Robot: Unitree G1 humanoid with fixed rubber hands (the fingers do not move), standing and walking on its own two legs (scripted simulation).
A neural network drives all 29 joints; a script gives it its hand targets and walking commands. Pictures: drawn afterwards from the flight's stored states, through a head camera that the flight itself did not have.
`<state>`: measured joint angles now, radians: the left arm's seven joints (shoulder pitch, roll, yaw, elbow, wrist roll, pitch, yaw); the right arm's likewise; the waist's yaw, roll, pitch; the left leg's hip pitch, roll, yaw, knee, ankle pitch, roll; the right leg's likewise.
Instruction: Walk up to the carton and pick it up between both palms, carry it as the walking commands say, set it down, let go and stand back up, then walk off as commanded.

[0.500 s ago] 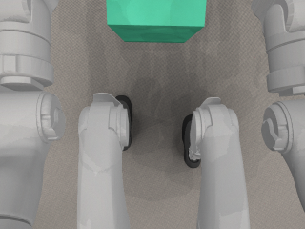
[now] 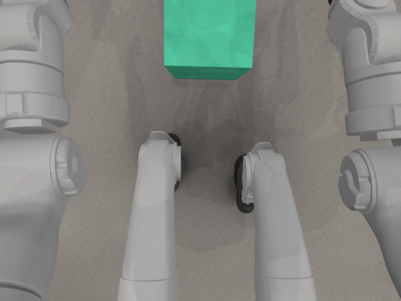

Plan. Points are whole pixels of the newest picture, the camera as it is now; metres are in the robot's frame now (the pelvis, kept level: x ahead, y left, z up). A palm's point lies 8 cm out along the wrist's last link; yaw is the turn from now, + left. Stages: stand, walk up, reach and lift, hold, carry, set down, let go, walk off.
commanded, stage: set down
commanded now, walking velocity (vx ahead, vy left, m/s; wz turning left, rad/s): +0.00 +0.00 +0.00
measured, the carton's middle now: (207, 33) +0.58 +0.03 -0.44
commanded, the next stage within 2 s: let go in 0.22 s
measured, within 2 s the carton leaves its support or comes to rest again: neither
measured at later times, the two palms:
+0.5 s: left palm out of the picture +0.51 +0.25 -0.03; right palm out of the picture +0.52 -0.16 -0.03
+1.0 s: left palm out of the picture +0.31 +0.24 +0.11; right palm out of the picture +0.32 -0.21 +0.11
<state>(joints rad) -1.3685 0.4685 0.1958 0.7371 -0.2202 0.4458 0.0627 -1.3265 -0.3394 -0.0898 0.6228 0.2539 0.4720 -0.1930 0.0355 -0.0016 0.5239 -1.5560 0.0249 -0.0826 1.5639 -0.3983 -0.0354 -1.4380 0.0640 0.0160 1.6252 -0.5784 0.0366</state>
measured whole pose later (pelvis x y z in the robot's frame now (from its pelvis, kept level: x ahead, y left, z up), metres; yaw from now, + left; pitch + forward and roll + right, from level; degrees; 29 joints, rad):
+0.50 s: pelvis +0.02 +0.00 +0.09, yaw +1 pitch +19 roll -3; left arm -1.10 0.44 0.15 0.64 -0.11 0.37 0.02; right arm -1.05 -0.31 -0.13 0.53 0.11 0.39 -0.09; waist 0.02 0.01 0.55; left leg -1.23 0.02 -0.08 1.23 -0.32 -0.04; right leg -1.12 0.05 0.02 1.28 -0.48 0.03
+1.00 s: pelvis +0.05 -0.01 +0.16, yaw +3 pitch +4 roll -1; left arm -0.13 0.30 0.04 0.42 -0.04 0.25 -0.04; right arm -0.09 -0.16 -0.09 0.43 0.09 0.23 0.02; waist 0.01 -0.03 0.11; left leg -0.67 0.02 -0.07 0.87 -0.27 -0.04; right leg -0.56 0.03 0.02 0.92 -0.43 0.00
